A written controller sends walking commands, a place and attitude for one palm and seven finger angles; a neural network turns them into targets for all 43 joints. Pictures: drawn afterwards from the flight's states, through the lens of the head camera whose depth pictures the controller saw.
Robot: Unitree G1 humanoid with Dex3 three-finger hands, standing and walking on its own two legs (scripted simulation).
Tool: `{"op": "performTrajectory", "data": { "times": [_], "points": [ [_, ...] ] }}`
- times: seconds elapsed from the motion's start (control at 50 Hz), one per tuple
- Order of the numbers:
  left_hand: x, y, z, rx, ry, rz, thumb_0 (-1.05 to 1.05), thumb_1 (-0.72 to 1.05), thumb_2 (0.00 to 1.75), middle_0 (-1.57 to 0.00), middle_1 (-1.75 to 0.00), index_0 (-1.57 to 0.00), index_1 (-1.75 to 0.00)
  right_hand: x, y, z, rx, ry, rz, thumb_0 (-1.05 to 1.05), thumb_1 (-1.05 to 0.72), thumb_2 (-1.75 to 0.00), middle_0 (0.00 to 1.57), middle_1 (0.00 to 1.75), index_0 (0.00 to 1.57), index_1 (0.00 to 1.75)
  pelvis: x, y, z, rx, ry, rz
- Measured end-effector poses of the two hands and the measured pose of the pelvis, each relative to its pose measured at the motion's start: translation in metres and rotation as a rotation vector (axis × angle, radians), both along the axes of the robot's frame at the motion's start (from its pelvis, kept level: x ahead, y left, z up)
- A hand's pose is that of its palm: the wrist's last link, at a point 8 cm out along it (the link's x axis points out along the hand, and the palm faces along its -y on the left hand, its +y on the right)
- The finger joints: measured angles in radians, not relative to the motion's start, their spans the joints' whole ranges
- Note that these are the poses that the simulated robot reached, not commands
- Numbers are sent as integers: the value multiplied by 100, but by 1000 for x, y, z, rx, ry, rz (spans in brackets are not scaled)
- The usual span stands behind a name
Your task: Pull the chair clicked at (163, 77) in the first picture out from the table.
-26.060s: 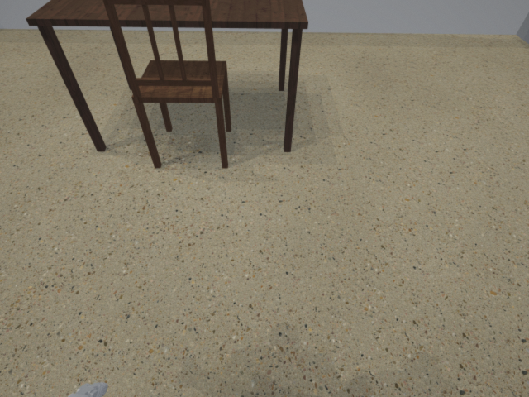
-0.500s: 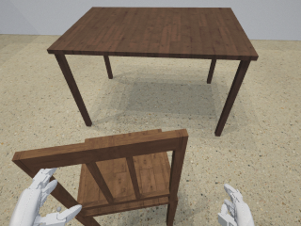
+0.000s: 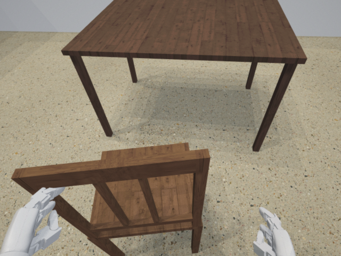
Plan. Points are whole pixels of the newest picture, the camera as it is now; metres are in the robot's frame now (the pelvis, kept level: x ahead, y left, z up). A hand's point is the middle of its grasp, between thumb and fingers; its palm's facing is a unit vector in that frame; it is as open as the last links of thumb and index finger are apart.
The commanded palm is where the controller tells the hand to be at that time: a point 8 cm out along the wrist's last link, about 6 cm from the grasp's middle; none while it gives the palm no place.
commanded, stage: draw the hand back to the body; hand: left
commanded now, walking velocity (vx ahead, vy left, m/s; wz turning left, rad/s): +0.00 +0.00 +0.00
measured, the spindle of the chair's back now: (114, 205) +0.25 +0.20 -0.08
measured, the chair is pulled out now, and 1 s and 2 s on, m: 0.60 0.60 0.60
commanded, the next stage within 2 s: step back with the hand held close in 0.10 s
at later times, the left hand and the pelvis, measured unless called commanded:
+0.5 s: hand (45, 236) +0.13 +0.26 +0.06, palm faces +0.08 -0.82 -0.56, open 6.4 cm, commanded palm +0.10 +0.30 +0.19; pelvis -0.05 +0.01 +0.01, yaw -1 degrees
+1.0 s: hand out of the picture +0.07 +0.31 +0.16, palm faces +0.39 -0.79 -0.46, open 7.4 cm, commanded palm -0.01 +0.35 +0.19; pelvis -0.15 +0.05 +0.00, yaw +0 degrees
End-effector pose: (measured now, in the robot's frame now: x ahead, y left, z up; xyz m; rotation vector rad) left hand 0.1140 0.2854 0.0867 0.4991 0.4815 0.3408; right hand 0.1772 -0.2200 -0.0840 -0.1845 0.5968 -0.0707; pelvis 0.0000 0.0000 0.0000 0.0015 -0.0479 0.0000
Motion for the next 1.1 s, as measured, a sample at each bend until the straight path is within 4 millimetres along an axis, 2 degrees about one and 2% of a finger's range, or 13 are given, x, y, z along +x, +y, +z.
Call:
{"op": "performTrajectory", "data": {
  "times": [0.28,0.44,0.54,0.58,0.7,0.74,0.76,0.8,0.86,0.9,0.94,1.0,1.1],
  "points": [
    [-3,5,3,1,-5,-30,1,90,90,-24,-32,-42,-37,-8,8,0,19,12,9,1,-90,-90,20,30,20,30,-8,2,1,-1,-9,-4],
    [-2,14,6,20,2,-102,1,90,90,-25,-33,-43,-37,-26,0,3,-19,101,-41,1,-90,-90,21,30,20,30,-36,6,6,-1,-4,-18],
    [-13,16,15,58,-18,-168,1,90,90,-23,-32,-42,-37,-45,-6,7,-53,123,-80,1,-90,-90,20,30,20,30,-57,9,6,-1,1,-25],
    [-18,17,30,81,-99,-191,1,90,90,-22,-31,-41,-37,-54,-6,8,-64,127,-89,1,-90,-90,20,30,20,30,-65,10,5,-2,1,-25],
    [-37,22,121,288,-569,-230,2,89,90,-22,-31,-35,-36,-82,1,9,-71,112,-91,1,-90,-90,20,30,20,30,-88,16,2,-8,4,-22],
    [-47,30,140,341,-684,-201,1,89,90,-22,-31,-32,-35,-92,4,10,-51,96,-106,1,-90,-90,20,30,20,30,-93,20,1,-9,11,-28],
    [-51,35,144,349,-718,-179,1,89,90,-21,-31,-30,-34,-98,6,10,-40,89,-118,1,-90,-90,20,30,20,30,-96,23,1,-9,13,-33],
    [-56,47,138,328,-735,-129,1,90,90,-21,-30,-28,-33,-110,8,9,-25,78,-143,1,-90,-90,20,30,20,30,-101,31,0,-9,17,-41],
    [-61,61,111,239,-682,-75,0,90,90,-20,-30,-24,-32,-134,14,7,-25,83,-174,1,-90,-90,20,30,20,30,-112,44,-1,-11,12,-52],
    [-64,65,93,176,-634,-66,1,90,90,-20,-30,-23,-32,-152,19,9,-39,98,-186,1,-90,-90,20,30,20,30,-121,50,-1,-17,8,-56],
    [-69,64,84,141,-613,-89,1,90,90,-20,-30,-22,-31,-169,24,11,-55,108,-188,1,-90,-90,20,30,20,30,-131,54,-1,-27,1,-48],
    [-85,60,88,158,-648,-160,1,89,90,-21,-30,-22,-31,-191,32,11,-72,123,-172,1,-90,-90,20,30,20,30,-145,54,-3,-52,-4,-1],
    [-128,62,116,311,-738,-210,1,89,90,-21,-30,-22,-31,-211,38,-3,-68,159,-97,1,-90,-90,20,30,20,30,-165,47,-10,-45,48,40]
  ]
}}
